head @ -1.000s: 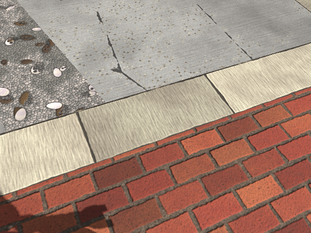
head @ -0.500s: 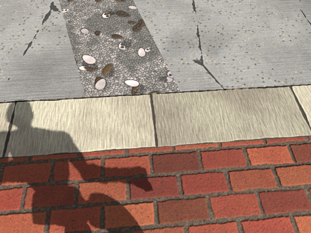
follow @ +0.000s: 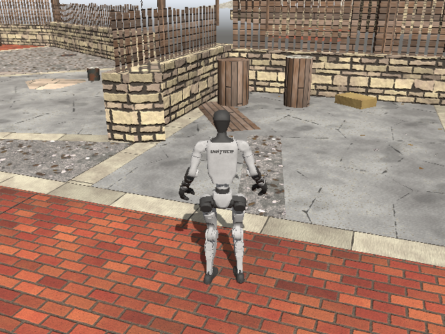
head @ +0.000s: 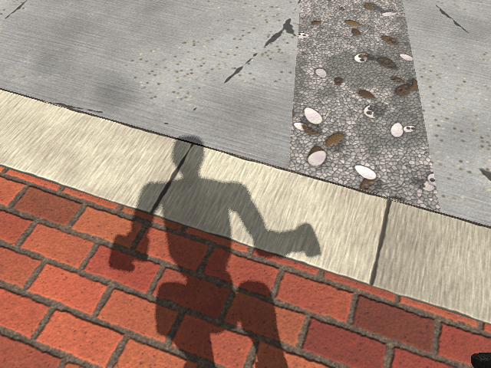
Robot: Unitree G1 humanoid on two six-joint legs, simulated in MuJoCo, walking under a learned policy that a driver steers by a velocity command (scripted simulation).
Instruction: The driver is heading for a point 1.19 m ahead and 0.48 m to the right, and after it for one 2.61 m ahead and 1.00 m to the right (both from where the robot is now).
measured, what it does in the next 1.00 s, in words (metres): walks ahead, turning right: right foot, then right foot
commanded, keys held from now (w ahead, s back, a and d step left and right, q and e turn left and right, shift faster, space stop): e+shift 0.28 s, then w+e+shift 0.30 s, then e+shift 0.22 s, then q+shift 0.20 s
